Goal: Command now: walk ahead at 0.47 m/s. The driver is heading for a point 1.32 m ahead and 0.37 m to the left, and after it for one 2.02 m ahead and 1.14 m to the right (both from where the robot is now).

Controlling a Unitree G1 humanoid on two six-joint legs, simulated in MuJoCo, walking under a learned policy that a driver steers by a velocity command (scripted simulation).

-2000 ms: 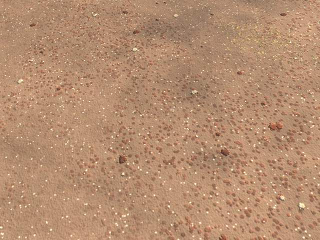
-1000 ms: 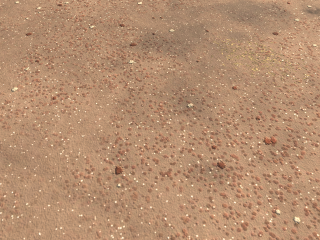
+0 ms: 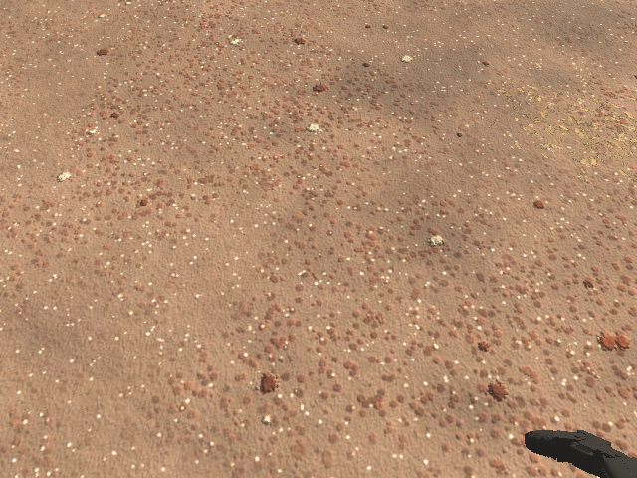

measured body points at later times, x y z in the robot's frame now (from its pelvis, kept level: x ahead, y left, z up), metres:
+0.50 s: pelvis +0.28 +0.03 +0.02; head +0.30 +0.02 +0.46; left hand +0.48 +0.26 -0.09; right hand +0.25 -0.24 -0.13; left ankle +0.18 +0.11 -0.73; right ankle +0.48 -0.13 -0.68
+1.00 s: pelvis +0.56 -0.02 +0.02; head +0.58 -0.02 +0.47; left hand +0.55 +0.25 -0.12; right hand +0.73 -0.26 -0.10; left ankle +0.73 +0.17 -0.67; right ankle +0.49 -0.11 -0.73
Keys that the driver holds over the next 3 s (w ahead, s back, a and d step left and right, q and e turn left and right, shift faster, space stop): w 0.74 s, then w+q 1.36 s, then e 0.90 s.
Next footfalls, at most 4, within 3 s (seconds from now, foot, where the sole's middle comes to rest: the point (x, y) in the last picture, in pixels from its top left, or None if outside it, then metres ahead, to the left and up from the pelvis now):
0.04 left None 0.22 0.12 -0.76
0.60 right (418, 445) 0.53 -0.11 -0.76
1.18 left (307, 317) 0.82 0.15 -0.76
1.66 right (352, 213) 1.15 0.06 -0.76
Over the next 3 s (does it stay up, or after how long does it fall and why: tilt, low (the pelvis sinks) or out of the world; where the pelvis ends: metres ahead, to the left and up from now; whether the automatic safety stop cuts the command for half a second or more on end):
stays up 1.29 0.36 0.02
